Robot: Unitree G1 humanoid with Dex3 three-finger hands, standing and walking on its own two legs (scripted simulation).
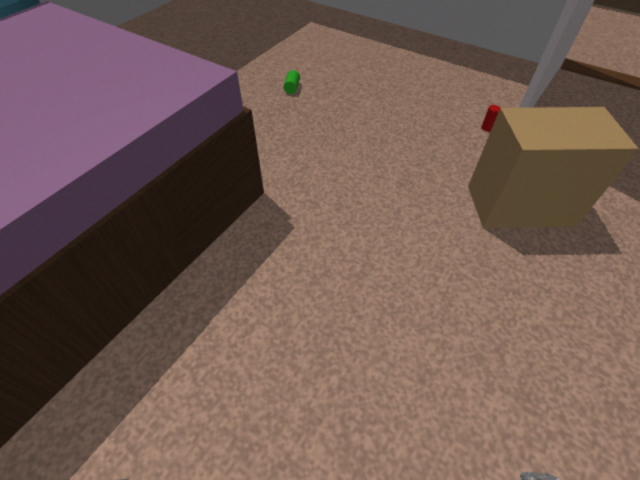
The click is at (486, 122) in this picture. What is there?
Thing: squat round
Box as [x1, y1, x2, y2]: [481, 105, 499, 130]
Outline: 498,106 489,106 481,126 484,130 490,130 491,127 493,127 492,124 499,109
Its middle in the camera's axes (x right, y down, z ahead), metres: +0.88 -0.59 +2.01
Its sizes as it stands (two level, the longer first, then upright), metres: 0.058 0.058 0.119
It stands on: the floor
